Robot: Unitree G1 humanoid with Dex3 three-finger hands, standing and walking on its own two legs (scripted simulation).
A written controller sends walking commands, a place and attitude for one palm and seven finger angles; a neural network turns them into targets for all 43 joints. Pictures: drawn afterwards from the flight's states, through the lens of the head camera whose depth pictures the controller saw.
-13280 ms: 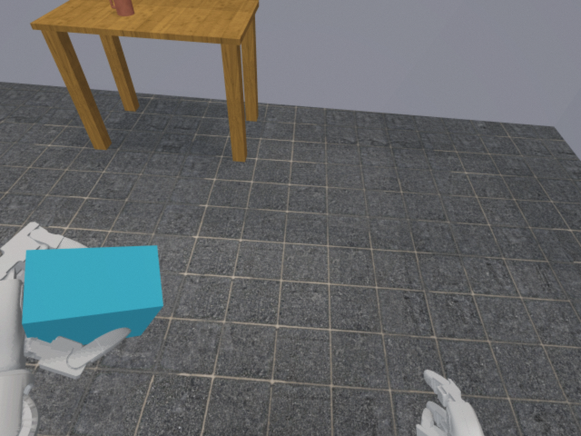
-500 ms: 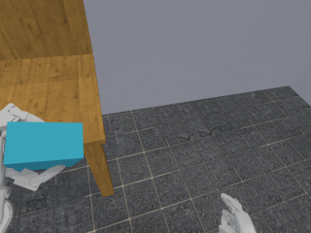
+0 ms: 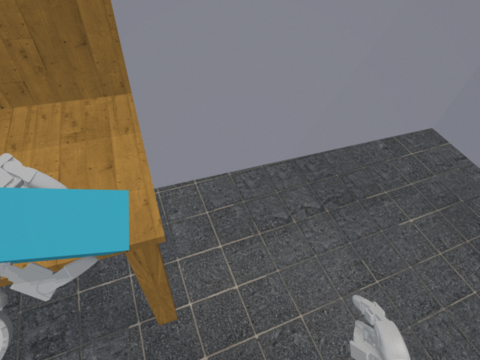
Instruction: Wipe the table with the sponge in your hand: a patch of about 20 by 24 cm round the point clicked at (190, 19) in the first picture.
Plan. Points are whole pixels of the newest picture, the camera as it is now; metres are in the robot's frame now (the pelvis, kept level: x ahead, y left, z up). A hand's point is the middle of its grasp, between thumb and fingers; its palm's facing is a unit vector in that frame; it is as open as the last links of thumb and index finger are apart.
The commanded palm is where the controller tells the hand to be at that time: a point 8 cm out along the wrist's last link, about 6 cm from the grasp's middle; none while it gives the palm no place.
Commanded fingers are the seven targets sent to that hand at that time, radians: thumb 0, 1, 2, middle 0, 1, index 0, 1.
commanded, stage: shuffle to correct the standing spot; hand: left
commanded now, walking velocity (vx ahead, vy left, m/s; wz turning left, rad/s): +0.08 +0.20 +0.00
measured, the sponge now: (82, 228) +0.23 +0.21 +0.17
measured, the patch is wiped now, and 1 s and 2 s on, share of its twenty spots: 0.00 0.00 0.00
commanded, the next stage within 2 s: come to a stop and stand still in 1.20 s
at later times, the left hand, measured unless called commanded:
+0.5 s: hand out of the picture +0.25 +0.36 +0.19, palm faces +0.37 -0.81 -0.46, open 10.7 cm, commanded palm +0.18 +0.39 +0.20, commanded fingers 0.00 0.10 1.30 -1.20 -1.60 -1.20 -1.60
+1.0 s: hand out of the picture +0.25 +0.45 +0.20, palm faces +0.36 -0.84 -0.40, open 10.6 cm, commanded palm +0.20 +0.50 +0.20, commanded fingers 0.00 0.10 1.30 -1.20 -1.60 -1.20 -1.60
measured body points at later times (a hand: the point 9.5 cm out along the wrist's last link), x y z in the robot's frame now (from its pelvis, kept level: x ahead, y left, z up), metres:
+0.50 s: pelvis +0.01 +0.12 -0.01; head +0.04 +0.13 +0.44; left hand +0.23 +0.40 +0.21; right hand +0.17 -0.11 -0.09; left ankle +0.06 +0.29 -0.72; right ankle +0.00 -0.02 -0.70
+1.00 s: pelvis +0.03 +0.22 +0.01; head +0.03 +0.23 +0.46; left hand +0.23 +0.49 +0.22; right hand +0.20 +0.00 -0.06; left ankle +0.07 +0.31 -0.72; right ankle +0.02 +0.14 -0.70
